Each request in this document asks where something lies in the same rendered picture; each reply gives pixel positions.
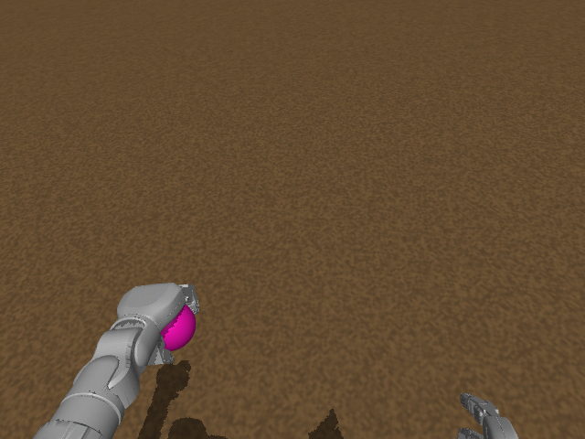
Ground ball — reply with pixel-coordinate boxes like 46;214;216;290
160;305;196;351

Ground left robot arm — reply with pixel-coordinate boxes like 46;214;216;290
33;314;160;439

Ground right robot hand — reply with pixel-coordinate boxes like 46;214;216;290
453;393;519;439

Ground left robot hand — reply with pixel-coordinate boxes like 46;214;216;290
117;283;199;366

